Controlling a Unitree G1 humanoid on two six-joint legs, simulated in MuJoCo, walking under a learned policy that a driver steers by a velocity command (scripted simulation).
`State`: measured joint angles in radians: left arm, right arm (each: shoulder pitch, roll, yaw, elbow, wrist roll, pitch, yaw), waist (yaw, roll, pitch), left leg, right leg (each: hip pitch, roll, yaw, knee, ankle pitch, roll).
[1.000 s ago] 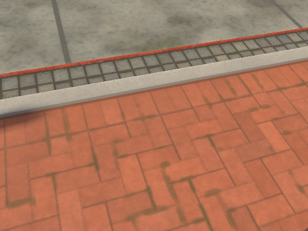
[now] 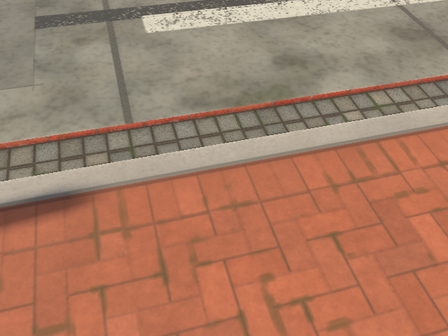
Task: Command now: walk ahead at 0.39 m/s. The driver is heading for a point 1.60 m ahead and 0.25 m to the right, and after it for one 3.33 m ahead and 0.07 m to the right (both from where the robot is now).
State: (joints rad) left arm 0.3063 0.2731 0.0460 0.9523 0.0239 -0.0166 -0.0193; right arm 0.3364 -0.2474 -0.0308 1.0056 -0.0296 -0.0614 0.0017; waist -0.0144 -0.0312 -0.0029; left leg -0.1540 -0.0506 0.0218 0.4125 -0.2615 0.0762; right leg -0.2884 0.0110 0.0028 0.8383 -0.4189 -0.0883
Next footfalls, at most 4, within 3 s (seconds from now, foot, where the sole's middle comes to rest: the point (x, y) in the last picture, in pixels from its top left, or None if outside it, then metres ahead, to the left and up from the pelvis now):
0.36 right None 0.35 -0.10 -0.78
0.90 left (202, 294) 0.66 0.06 -0.78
1.46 right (253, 219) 0.95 -0.12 -0.78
2.00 left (210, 167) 1.21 0.04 -0.78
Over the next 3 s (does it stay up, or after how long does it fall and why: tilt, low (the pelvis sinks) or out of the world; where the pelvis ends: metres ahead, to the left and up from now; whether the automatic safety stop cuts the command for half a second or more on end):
stays up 1.20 -0.06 -0.01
